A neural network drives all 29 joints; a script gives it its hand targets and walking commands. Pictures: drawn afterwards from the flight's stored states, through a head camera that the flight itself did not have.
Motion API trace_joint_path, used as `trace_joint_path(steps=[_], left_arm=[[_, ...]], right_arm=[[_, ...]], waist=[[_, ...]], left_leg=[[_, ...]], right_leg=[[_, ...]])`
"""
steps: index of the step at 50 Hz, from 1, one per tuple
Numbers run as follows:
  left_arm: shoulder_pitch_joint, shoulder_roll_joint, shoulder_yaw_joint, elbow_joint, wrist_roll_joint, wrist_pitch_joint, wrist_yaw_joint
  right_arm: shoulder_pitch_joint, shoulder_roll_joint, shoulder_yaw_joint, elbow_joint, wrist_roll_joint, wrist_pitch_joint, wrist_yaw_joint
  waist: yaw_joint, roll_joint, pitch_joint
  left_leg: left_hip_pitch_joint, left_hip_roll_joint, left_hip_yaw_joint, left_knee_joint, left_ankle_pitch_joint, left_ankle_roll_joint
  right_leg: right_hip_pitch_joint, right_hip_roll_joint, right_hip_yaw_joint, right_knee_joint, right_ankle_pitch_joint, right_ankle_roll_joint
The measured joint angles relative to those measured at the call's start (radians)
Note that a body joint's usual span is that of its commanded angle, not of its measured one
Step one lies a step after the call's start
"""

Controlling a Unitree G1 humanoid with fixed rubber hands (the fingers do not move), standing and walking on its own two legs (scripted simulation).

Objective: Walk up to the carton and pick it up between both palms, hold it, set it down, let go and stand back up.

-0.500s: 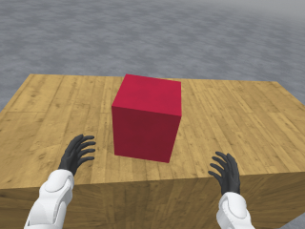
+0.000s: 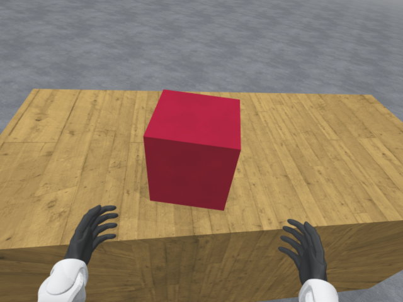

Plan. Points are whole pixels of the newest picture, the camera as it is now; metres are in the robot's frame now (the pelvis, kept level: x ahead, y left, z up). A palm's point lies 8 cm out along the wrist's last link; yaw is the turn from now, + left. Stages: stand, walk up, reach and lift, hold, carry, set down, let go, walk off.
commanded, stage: set down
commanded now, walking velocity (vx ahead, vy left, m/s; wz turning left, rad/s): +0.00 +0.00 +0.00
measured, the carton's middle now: (194, 151) +0.48 +0.01 +0.04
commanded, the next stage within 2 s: let go in 1.76 s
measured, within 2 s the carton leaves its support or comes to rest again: neither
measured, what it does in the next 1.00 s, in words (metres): stands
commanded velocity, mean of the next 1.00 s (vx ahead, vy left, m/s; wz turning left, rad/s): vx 0.00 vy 0.00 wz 0.00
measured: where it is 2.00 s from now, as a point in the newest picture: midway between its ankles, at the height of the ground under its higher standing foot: outside the picture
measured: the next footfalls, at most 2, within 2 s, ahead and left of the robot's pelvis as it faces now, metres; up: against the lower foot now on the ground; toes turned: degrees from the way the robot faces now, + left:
none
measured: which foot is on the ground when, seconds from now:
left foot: down 0.00-1.00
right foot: down 0.00-1.00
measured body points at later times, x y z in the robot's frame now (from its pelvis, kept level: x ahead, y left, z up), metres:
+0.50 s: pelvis +0.02 +0.00 +0.00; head +0.03 +0.02 +0.45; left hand +0.24 +0.21 -0.01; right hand +0.20 -0.21 +0.01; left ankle +0.03 +0.11 -0.75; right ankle +0.03 -0.12 -0.75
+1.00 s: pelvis +0.02 +0.00 +0.00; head +0.00 +0.00 +0.45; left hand +0.23 +0.21 -0.01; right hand +0.20 -0.21 -0.03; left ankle +0.03 +0.11 -0.75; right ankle +0.03 -0.12 -0.75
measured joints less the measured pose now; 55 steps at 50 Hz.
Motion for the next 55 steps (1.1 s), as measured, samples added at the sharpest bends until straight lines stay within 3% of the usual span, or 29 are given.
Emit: trace_joint_path(steps=[8, 14, 31, 55], left_arm=[[0.004, 0.0, -0.002, 0.036, 0.014, 0.009, 0.0], [0.026, 0.0, -0.009, 0.035, 0.027, -0.034, 0.002], [0.066, 0.0, -0.02, 0.128, 0.071, -0.119, -0.01], [0.017, 0.0, -0.026, 0.226, 0.088, -0.1, -0.033]], right_arm=[[0.0, -0.002, 0.0, 0.0, -0.015, -0.006, 0.025], [0.0, -0.017, 0.0, 0.008, -0.015, -0.064, 0.044], [0.029, -0.066, 0.0, 0.196, -0.04, -0.187, 0.098], [-0.063, -0.106, 0.0, 0.414, -0.121, -0.167, 0.132]], waist=[[0.0, 0.001, 0.036], [0.0, 0.003, 0.043], [0.0, 0.022, 0.006], [0.0, 0.071, -0.012]], left_leg=[[0.003, 0.0, 0.0, -0.006, -0.006, -0.002], [0.004, 0.0, 0.0, -0.007, -0.015, -0.004], [0.006, 0.0, 0.0, -0.013, -0.019, -0.007], [0.024, 0.0, 0.0, -0.015, -0.019, -0.007]], right_leg=[[0.0, 0.0, 0.0, 0.0, -0.009, 0.0], [0.0, 0.0, 0.0, 0.0, -0.019, 0.0], [0.003, 0.0, 0.0, -0.008, -0.023, 0.0], [0.01, 0.0, 0.0, 0.014, -0.034, -0.003]])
